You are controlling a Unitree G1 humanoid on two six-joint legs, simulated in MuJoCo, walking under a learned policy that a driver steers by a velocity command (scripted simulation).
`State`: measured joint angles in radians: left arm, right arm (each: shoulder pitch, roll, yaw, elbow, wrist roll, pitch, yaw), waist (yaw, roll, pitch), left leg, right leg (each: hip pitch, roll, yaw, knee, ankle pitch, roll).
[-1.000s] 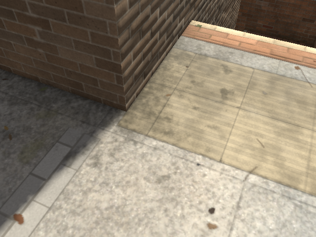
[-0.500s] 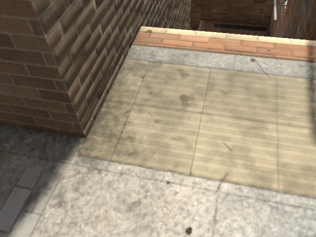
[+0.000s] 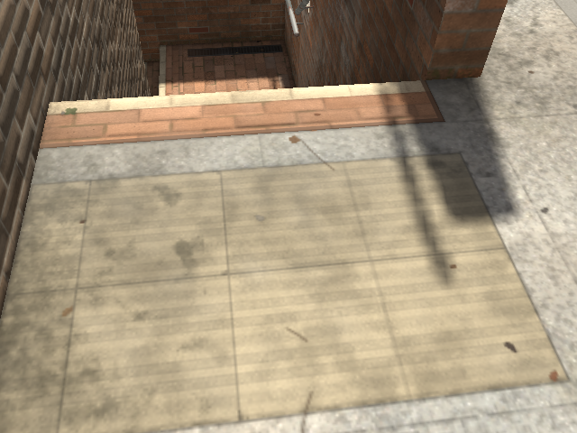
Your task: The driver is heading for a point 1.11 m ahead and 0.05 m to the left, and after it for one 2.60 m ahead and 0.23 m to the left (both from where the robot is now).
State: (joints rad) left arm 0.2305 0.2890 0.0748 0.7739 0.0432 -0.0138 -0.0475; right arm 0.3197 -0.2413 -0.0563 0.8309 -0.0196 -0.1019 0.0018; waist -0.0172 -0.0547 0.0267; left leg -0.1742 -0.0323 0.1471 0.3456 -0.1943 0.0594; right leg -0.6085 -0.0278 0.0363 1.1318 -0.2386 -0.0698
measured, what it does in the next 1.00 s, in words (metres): walks ahead: right foot, then left foot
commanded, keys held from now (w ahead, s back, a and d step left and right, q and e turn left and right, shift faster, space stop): w+e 0.02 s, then w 0.98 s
